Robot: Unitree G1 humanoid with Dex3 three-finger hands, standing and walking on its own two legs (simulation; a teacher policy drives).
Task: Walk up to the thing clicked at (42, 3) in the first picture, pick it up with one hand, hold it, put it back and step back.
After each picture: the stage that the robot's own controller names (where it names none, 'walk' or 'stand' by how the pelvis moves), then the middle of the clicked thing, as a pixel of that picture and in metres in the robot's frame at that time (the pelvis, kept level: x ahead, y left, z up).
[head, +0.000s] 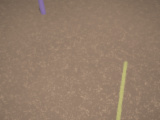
stand; (41, 5) +2.07 +0.60 -0.65
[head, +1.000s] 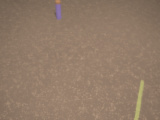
walk; (58, 10) +1.99 +0.27 -0.63
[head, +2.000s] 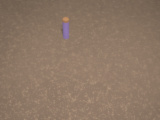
walk; (65, 28) +1.45 +0.17 -0.64
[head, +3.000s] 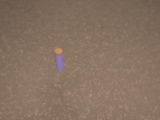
walk; (59, 60) +1.00 +0.20 -0.65
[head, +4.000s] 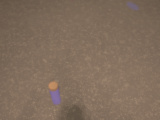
walk; (55, 93) +0.67 +0.22 -0.64
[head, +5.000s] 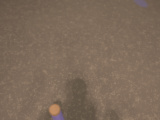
stand; (57, 115) +0.44 +0.21 -0.63
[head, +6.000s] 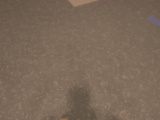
stand; out of the picture +0.40 +0.15 -0.64
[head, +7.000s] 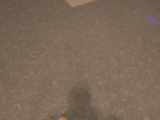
stand; out of the picture +0.41 +0.16 -0.66
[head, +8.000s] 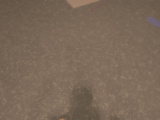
stand; out of the picture +0.41 +0.17 -0.66
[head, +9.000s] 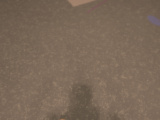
stand; out of the picture +0.40 +0.16 -0.66
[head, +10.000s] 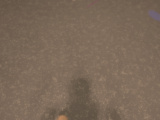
go down; out of the picture +0.40 +0.16 -0.66
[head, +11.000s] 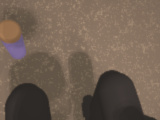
go down; (14, 43) +0.49 +0.19 -0.25
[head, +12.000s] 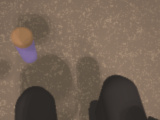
approach; (26, 48) +0.49 +0.17 -0.26
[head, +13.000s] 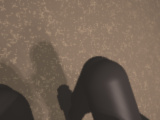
close in; out of the picture +0.49 +0.22 -0.17
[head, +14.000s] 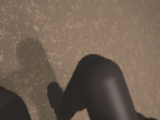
close; out of the picture +0.48 +0.23 -0.18
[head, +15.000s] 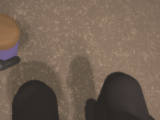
lift; (3, 46) +0.41 +0.23 -0.06
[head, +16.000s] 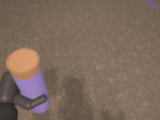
hold; (33, 86) +0.31 +0.16 +0.07
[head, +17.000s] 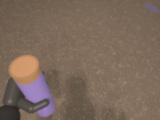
hold; (37, 90) +0.31 +0.16 +0.04
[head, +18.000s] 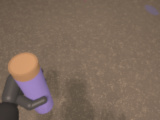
hold; (35, 88) +0.31 +0.17 +0.05
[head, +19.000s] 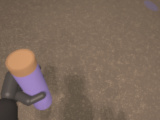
crouch; (33, 84) +0.33 +0.17 +0.04
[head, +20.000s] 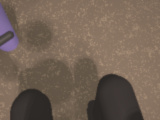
lower; out of the picture +0.51 +0.19 -0.03
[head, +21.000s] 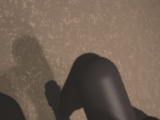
lower; out of the picture +0.48 +0.25 -0.17
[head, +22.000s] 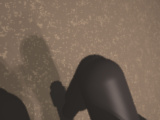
lower; out of the picture +0.48 +0.24 -0.17
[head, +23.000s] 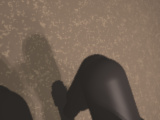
lower; out of the picture +0.48 +0.23 -0.17
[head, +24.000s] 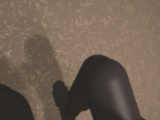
lower; out of the picture +0.47 +0.23 -0.17
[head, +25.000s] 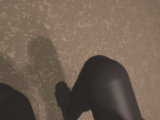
draw back; out of the picture +0.47 +0.23 -0.17
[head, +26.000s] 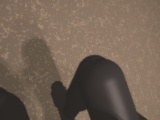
withdraw; out of the picture +0.47 +0.23 -0.18
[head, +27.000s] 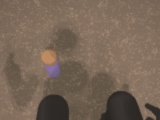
walk; (51, 65) +0.48 +0.15 -0.36
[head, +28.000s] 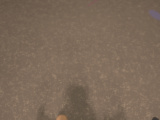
stand; out of the picture +0.40 +0.14 -0.60
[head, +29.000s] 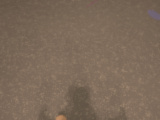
stand; out of the picture +0.40 +0.15 -0.60
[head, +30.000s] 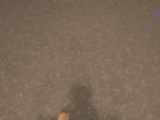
stand; out of the picture +0.41 +0.14 -0.62
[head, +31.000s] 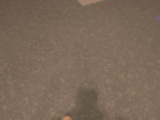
stand; out of the picture +0.42 +0.14 -0.66
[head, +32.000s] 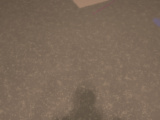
stand; out of the picture +0.40 +0.15 -0.66
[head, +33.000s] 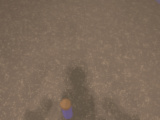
walk; (66, 109) +0.44 +0.12 -0.64
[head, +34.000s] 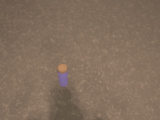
walk; (63, 76) +0.70 +0.14 -0.64
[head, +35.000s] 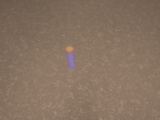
stand; (70, 58) +1.05 +0.21 -0.64
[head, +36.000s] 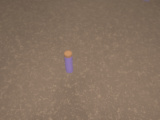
stand; (68, 62) +0.99 +0.14 -0.65
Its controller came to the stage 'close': yes
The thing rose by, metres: 0.68
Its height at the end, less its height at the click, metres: +0.00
